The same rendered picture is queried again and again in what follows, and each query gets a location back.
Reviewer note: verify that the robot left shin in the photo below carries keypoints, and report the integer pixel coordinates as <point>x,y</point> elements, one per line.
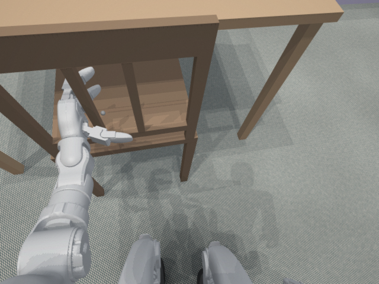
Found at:
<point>156,275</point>

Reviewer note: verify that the chair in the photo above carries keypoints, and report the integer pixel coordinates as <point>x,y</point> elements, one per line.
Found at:
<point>137,67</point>

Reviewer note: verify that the robot left forearm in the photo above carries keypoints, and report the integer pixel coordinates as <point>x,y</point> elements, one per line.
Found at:
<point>71,196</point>

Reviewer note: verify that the table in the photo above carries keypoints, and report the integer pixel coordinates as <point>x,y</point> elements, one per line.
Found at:
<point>309,15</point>

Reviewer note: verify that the left robot upper arm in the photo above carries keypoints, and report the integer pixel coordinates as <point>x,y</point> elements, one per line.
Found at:
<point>60,256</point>

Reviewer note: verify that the left robot thigh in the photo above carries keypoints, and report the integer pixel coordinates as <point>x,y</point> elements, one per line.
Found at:
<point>143,259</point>

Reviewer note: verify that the left robot hand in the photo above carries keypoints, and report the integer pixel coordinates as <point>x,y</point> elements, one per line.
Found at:
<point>70,115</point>

